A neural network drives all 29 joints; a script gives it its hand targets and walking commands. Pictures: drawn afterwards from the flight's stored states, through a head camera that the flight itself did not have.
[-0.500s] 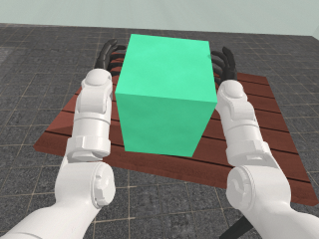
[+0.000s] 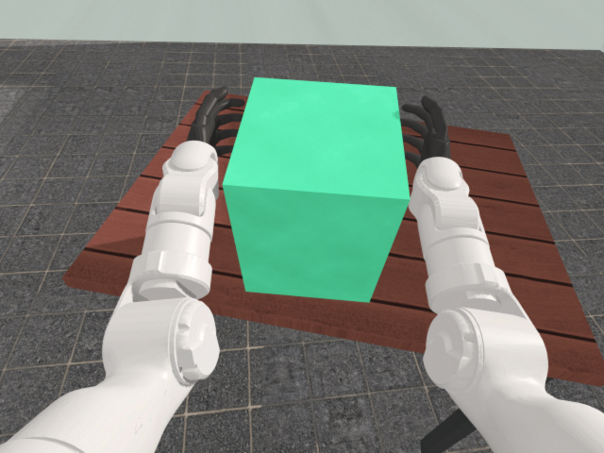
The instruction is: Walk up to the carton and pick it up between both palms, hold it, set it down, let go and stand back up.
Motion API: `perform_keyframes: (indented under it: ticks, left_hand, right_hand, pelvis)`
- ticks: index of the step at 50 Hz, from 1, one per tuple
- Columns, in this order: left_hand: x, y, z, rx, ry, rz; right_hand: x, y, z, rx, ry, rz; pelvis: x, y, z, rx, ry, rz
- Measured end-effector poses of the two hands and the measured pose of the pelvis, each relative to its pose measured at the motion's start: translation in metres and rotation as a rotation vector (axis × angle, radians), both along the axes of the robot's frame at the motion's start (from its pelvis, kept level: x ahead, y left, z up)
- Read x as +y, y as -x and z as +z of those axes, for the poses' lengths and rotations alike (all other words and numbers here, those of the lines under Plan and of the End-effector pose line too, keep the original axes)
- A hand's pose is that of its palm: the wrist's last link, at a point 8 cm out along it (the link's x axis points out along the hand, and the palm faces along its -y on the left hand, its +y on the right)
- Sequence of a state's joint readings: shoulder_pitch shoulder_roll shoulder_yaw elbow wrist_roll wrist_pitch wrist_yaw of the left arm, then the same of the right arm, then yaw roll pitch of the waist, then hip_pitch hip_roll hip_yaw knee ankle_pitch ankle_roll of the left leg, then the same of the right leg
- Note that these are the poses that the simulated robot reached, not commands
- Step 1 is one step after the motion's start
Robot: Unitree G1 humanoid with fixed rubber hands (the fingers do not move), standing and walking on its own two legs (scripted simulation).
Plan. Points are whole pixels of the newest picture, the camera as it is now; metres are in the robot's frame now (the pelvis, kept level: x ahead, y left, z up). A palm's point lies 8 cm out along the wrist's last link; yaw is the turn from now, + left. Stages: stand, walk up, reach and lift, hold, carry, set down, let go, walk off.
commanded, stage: set down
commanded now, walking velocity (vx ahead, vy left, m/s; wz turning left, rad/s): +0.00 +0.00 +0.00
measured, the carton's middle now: (315, 196) +0.44 -0.06 +0.11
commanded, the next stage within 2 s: none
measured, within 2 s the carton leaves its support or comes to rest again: rests again in 1.20 s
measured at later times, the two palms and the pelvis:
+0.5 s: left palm (213, 156) +0.46 +0.09 +0.17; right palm (429, 169) +0.41 -0.20 +0.18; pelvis +0.00 +0.00 +0.00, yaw -1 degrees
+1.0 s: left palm (216, 160) +0.46 +0.08 +0.16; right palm (430, 175) +0.41 -0.21 +0.17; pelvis +0.00 +0.00 +0.00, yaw -2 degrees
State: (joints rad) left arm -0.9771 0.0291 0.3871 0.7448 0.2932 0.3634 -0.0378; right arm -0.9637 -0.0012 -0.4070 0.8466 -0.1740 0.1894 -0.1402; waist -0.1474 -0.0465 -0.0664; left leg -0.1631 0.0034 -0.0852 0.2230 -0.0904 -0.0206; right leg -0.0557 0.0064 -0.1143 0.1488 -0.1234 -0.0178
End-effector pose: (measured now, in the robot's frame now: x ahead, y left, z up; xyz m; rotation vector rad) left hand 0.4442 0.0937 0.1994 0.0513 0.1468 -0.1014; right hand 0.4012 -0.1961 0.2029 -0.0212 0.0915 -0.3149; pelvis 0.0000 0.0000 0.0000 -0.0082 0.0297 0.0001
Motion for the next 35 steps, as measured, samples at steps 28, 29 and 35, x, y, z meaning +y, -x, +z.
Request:
perform_keyframes:
  ticks: [28,29,35]
  left_hand:
    - [-0.008,-0.018,-0.030,0.058,0.017,-0.023]
    - [-0.009,-0.018,-0.031,0.059,0.016,-0.023]
    - [-0.010,-0.020,-0.035,0.059,0.019,-0.024]
  right_hand:
    - [-0.009,-0.011,-0.025,0.060,0.002,-0.013]
    - [-0.009,-0.011,-0.025,0.061,0.003,-0.014]
    - [-0.010,-0.012,-0.030,0.058,0.004,-0.019]
  pelvis:
    - [0.000,-0.003,0.000,0.071,-0.004,-0.013]
    - [0.000,-0.003,0.000,0.073,-0.004,-0.014]
    - [0.000,-0.005,0.001,0.076,-0.005,-0.018]
